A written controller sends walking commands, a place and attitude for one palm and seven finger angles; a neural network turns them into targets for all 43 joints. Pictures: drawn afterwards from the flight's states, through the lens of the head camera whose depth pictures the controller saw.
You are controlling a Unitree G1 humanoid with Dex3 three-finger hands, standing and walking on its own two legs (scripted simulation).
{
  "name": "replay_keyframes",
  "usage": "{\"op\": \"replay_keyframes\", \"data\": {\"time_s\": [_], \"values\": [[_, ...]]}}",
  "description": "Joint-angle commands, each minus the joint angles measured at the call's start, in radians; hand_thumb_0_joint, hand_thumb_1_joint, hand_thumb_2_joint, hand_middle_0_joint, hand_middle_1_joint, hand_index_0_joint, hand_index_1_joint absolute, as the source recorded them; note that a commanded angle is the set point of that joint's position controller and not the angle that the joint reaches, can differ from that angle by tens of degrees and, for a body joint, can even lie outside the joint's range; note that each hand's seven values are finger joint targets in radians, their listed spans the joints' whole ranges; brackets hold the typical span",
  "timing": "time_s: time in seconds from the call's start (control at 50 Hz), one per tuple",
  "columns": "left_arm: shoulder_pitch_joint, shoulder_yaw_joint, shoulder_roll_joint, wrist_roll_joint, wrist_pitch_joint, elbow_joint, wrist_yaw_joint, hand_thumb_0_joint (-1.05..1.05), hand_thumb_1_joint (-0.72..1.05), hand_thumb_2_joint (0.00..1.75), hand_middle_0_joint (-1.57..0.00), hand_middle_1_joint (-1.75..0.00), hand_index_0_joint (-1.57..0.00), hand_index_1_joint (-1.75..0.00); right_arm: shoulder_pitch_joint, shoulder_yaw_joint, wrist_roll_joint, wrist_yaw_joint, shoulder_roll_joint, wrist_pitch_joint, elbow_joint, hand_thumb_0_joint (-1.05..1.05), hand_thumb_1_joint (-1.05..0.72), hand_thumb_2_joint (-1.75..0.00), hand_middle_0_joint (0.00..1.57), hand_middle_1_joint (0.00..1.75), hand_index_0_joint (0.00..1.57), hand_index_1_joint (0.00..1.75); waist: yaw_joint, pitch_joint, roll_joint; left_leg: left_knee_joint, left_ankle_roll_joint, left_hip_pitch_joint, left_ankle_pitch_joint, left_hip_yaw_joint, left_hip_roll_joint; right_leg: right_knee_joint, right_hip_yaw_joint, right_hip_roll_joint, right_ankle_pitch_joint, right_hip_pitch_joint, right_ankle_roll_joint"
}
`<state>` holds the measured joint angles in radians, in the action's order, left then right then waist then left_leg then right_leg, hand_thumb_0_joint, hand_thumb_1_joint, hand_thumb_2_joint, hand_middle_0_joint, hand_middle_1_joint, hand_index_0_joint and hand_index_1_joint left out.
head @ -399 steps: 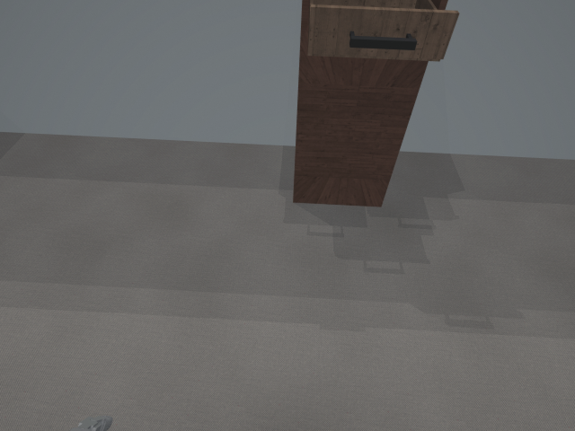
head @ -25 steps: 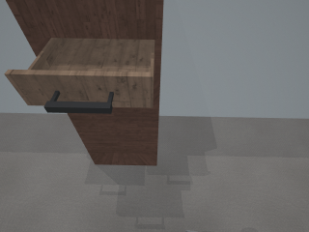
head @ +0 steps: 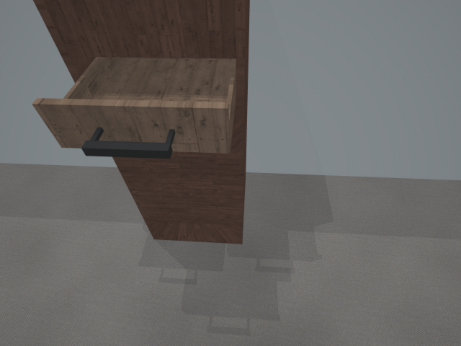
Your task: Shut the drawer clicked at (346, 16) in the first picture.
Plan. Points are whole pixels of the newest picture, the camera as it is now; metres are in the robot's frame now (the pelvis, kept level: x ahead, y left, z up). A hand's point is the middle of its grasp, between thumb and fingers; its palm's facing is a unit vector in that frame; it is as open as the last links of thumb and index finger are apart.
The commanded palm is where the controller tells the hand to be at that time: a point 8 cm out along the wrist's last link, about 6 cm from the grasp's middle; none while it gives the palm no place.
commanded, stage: come to a stop and stand still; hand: left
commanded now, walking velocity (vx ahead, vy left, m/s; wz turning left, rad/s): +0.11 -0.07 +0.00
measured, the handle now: (131, 141) +0.46 +0.25 +0.09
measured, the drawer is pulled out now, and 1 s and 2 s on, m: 0.18 0.18 0.18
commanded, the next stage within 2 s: look again from close up in 0.76 s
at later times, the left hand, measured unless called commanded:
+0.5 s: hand out of the picture +0.05 +0.19 -0.18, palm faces +0.01 -0.98 -0.21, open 7.3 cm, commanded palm none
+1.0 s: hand out of the picture +0.02 +0.19 -0.19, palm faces +0.02 -0.98 -0.20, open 7.3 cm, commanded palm none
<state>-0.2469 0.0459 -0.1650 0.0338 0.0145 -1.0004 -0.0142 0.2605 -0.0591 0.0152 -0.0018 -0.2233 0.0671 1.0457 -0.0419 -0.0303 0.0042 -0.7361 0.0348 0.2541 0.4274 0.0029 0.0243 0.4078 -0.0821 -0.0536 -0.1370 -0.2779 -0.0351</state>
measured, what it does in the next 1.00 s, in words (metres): steps on the spot: left foot, then right foot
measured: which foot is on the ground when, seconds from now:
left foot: up 0.00-0.08, down 0.10-1.00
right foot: down 0.00-0.10, up 0.12-0.42, down 0.44-1.00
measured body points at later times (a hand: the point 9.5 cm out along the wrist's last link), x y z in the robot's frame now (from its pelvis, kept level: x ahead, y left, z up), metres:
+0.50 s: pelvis +0.03 +0.01 -0.01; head +0.05 +0.00 +0.44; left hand +0.05 +0.24 -0.16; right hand -0.03 -0.18 -0.18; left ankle -0.05 +0.15 -0.74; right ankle +0.02 -0.08 -0.75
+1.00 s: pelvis +0.02 +0.02 -0.01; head +0.03 +0.02 +0.44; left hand +0.02 +0.24 -0.17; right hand +0.05 -0.22 -0.17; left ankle -0.03 +0.13 -0.75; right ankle +0.02 -0.08 -0.75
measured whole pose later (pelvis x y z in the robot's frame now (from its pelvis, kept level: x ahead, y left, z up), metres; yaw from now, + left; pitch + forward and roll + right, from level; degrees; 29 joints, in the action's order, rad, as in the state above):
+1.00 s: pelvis +0.02 +0.02 -0.01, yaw +0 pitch +0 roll -2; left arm -0.28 0.00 -0.14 0.02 -0.03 -1.10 -0.04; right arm 0.24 -0.02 0.01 -0.03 -0.18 0.00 1.04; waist 0.00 -0.04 0.04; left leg -0.56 0.00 0.18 0.36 0.04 0.05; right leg 0.49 -0.09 0.03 -0.25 -0.24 -0.03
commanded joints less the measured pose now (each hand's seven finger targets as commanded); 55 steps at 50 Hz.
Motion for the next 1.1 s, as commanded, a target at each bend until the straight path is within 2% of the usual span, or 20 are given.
{"op": "replay_keyframes", "data": {"time_s": [0.0, 0.04, 0.06, 0.08, 0.1, 0.18, 0.34, 0.38, 0.42, 0.46, 0.5, 0.62, 0.82, 0.84, 0.86, 0.88, 0.9, 0.96, 1.0, 1.08], "values": [[0.000, 0.045, -0.197, -0.008, -0.006, 0.012, -0.016, 0.00, 0.90, 0.90, -0.20, -0.30, -0.20, -0.30, 0.133, 0.008, 0.001, -0.006, -0.004, -0.047, -0.010, 0.00, -0.90, -0.90, 0.20, 0.30, 0.20, 0.30, 0.041, 0.059, -0.177, 0.278, -0.022, -0.123, -0.080, 0.063, -0.024, -0.216, 0.245, -0.176, -0.299, 0.015, -0.069], [0.008, 0.023, -0.132, -0.023, 0.000, -0.004, -0.011, 0.00, 0.90, 0.90, -0.20, -0.30, -0.20, -0.30, 0.214, 0.015, 0.006, -0.017, -0.019, -0.066, 0.025, 0.00, -0.90, -0.90, 0.20, 0.30, 0.20, 0.30, 0.074, 0.041, -0.028, 0.469, -0.045, -0.236, -0.096, -0.013, 0.035, -0.085, 0.155, -0.074, -0.353, -0.106, 0.002], [-0.013, 0.009, -0.074, -0.030, 0.002, -0.002, -0.003, 0.00, 0.90, 0.90, -0.20, -0.30, -0.20, -0.30, 0.198, 0.010, 0.016, -0.022, -0.073, -0.073, 0.017, 0.00, -0.90, -0.90, 0.20, 0.30, 0.20, 0.30, 0.065, -0.014, 0.148, 0.581, -0.096, -0.137, 0.114, -0.219, 0.184, 0.057, 0.072, 0.003, -0.307, -0.157, 0.033], [-0.012, 0.005, -0.052, -0.026, 0.000, 0.006, 0.002, 0.00, 0.90, 0.90, -0.20, -0.30, -0.20, -0.30, 0.142, 0.004, 0.017, -0.030, -0.127, -0.069, -0.012, 0.00, -0.90, -0.90, 0.20, 0.30, 0.20, 0.30, 0.051, -0.078, 0.200, 0.666, -0.148, -0.001, 0.273, -0.343, 0.294, 0.184, 0.002, 0.037, -0.272, -0.165, 0.045], [0.016, 0.006, -0.058, -0.011, 0.010, 0.000, 0.005, 0.00, 0.90, 0.90, -0.20, -0.30, -0.20, -0.30, 0.092, 0.003, 0.017, -0.031, -0.130, -0.072, -0.016, 0.00, -0.90, -0.90, 0.20, 0.30, 0.20, 0.30, 0.055, -0.126, 0.267, 0.720, -0.174, 0.096, 0.347, -0.403, 0.321, 0.309, 0.037, 0.027, -0.279, -0.164, 0.044], [-0.055, 0.009, -0.062, -0.007, -0.001, -0.062, 0.021, 0.00, 0.90, 0.90, -0.20, -0.30, -0.20, -0.30, 0.058, 0.023, 0.007, -0.044, -0.068, -0.089, -0.002, 0.00, -0.90, -0.90, 0.20, 0.30, 0.20, 0.30, 0.027, -0.140, 0.121, 0.635, -0.152, -0.032, -0.022, -0.185, 0.207, 0.502, 0.072, 0.018, -0.182, -0.236, 0.060], [0.008, 0.000, -0.038, -0.028, -0.009, -0.055, 0.009, 0.00, 0.90, 0.90, -0.20, -0.30, -0.20, -0.30, 0.161, 0.010, 0.008, -0.065, -0.054, -0.091, 0.076, 0.00, -0.90, -0.90, 0.20, 0.30, 0.20, 0.30, 0.073, -0.034, 0.156, 0.390, -0.166, -0.232, -0.870, -0.119, 0.223, 0.172, 0.026, 0.018, -0.211, -0.093, 0.059], [-0.064, 0.002, -0.045, -0.027, -0.019, -0.087, 0.005, 0.00, 0.90, 0.90, -0.20, -0.30, -0.20, -0.30, 0.155, 0.007, 0.001, -0.064, -0.047, -0.090, 0.085, 0.00, -0.90, -0.90, 0.20, 0.30, 0.20, 0.30, 0.042, 0.006, 0.110, 0.318, -0.116, -0.183, -0.775, -0.091, 0.176, -0.017, 0.013, 0.017, 0.011, 0.064, 0.050], [-0.127, 0.004, -0.096, -0.028, -0.034, -0.123, -0.012, 0.00, 0.90, 0.90, -0.20, -0.30, -0.20, -0.30, 0.171, 0.019, -0.010, -0.056, 0.025, -0.097, 0.081, 0.00, -0.90, -0.90, 0.20, 0.30, 0.20, 0.30, 0.038, 0.062, -0.026, 0.272, -0.044, 0.012, -0.421, -0.019, 0.095, 0.007, 0.146, -0.127, 0.410, 0.307, 0.001], [-0.127, 0.006, -0.114, -0.030, -0.040, -0.134, -0.019, 0.00, 0.90, 0.90, -0.20, -0.30, -0.20, -0.30, 0.161, 0.024, -0.009, -0.054, 0.053, -0.079, 0.088, 0.00, -0.90, -0.90, 0.20, 0.30, 0.20, 0.30, 0.038, 0.070, -0.198, 0.260, -0.016, 0.007, -0.132, 0.031, 0.048, -0.008, 0.201, -0.193, 0.511, 0.279, -0.062], [-0.080, -0.007, -0.088, -0.028, -0.038, -0.127, -0.025, 0.00, 0.90, 0.90, -0.20, -0.30, -0.20, -0.30, 0.158, 0.027, -0.006, -0.052, 0.058, -0.069, 0.093, 0.00, -0.90, -0.90, 0.20, 0.30, 0.20, 0.30, 0.054, 0.034, -0.174, 0.263, -0.015, -0.031, -0.102, 0.026, 0.060, -0.039, 0.180, -0.176, 0.466, 0.208, -0.072], [-0.044, -0.014, -0.068, -0.036, -0.033, -0.117, -0.029, 0.00, 0.90, 0.90, -0.20, -0.30, -0.20, -0.30, 0.151, 0.034, -0.002, -0.054, 0.035, -0.082, 0.127, 0.00, -0.90, -0.90, 0.20, 0.30, 0.20, 0.30, 0.044, 0.022, 0.034, 0.360, -0.023, -0.126, -0.506, 0.006, 0.108, 0.017, 0.089, -0.070, 0.385, 0.196, -0.011], [-0.045, -0.020, -0.080, -0.032, -0.034, -0.115, -0.027, 0.00, 0.90, 0.90, -0.20, -0.30, -0.20, -0.30, 0.112, 0.038, -0.003, -0.053, 0.009, -0.078, 0.105, 0.00, -0.90, -0.90, 0.20, 0.30, 0.20, 0.30, 0.047, -0.004, 0.002, 0.390, -0.025, -0.142, -0.424, 0.006, 0.104, -0.031, 0.102, -0.070, 0.332, 0.183, -0.007], [-0.178, -0.004, -0.133, -0.019, -0.058, -0.157, -0.071, 0.00, 0.90, 0.90, -0.20, -0.30, -0.20, -0.30, -0.025, 0.022, -0.010, -0.040, -0.048, -0.089, 0.028, 0.00, -0.90, -0.90, 0.20, 0.30, 0.20, 0.30, -0.023, -0.076, -0.075, 0.108, -0.009, 0.024, -0.287, 0.093, 0.074, 0.005, 0.183, -0.128, 0.823, 0.177, 0.071], [-0.187, 0.001, -0.167, -0.012, -0.070, -0.111, -0.066, 0.00, 0.90, 0.90, -0.20, -0.30, -0.20, -0.30, 0.022, 0.030, -0.013, -0.036, 0.021, -0.077, -0.029, 0.00, -0.90, -0.90, 0.20, 0.30, 0.20, 0.30, 0.021, 0.004, -0.106, 0.043, -0.038, 0.080, 0.011, 0.014, 0.049, -0.002, 0.260, -0.210, 0.864, 0.244, 0.020], [-0.135, -0.017, -0.139, -0.007, -0.073, -0.093, -0.056, 0.00, 0.90, 0.90, -0.20, -0.30, -0.20, -0.30, 0.032, 0.030, -0.017, -0.032, 0.028, -0.077, -0.028, 0.00, -0.90, -0.90, 0.20, 0.30, 0.20, 0.30, 0.047, 0.049, -0.060, 0.039, -0.033, 0.046, 0.048, 0.009, 0.058, -0.028, 0.230, -0.210, 0.659, 0.195, -0.070], [-0.078, -0.020, -0.138, -0.010, -0.069, -0.064, -0.047, 0.00, 0.90, 0.90, -0.20, -0.30, -0.20, -0.30, 0.064, 0.032, -0.014, -0.025, 0.043, -0.073, -0.035, 0.00, -0.90, -0.90, 0.20, 0.30, 0.20, 0.30, 0.070, 0.091, -0.026, 0.106, -0.032, -0.020, 0.003, 0.033, 0.041, -0.027, 0.196, -0.178, 0.483, 0.166, -0.099], [-0.027, -0.026, -0.098, -0.025, -0.050, -0.042, -0.033, 0.00, 0.90, 0.90, -0.20, -0.30, -0.20, -0.30, 0.134, 0.037, 0.003, -0.020, -0.002, -0.086, -0.018, 0.00, -0.90, -0.90, 0.20, 0.30, 0.20, 0.30, 0.086, 0.016, 0.049, 0.310, -0.054, -0.091, -0.169, -0.011, 0.077, -0.002, 0.137, -0.068, -0.108, -0.010, -0.035], [-0.043, -0.032, -0.085, -0.020, -0.033, -0.043, -0.026, 0.00, 0.90, 0.90, -0.20, -0.30, -0.20, -0.30, 0.091, 0.042, 0.007, -0.021, -0.024, -0.093, -0.034, 0.00, -0.90, -0.90, 0.20, 0.30, 0.20, 0.30, 0.054, -0.060, 0.157, 0.390, -0.083, 0.026, -0.194, -0.078, 0.128, 0.044, 0.091, -0.014, -0.147, 0.023, -0.009], [-0.087, -0.047, -0.067, -0.022, -0.028, -0.072, -0.014, 0.00, 0.90, 0.90, -0.20, -0.30, -0.20, -0.30, 0.075, 0.053, 0.002, -0.029, -0.043, -0.098, -0.042, 0.00, -0.90, -0.90, 0.20, 0.30, 0.20, 0.30, 0.034, -0.098, 0.033, 0.438, -0.093, 0.058, -0.135, -0.076, 0.114, 0.046, 0.088, -0.015, -0.103, 0.063, 0.000]]}}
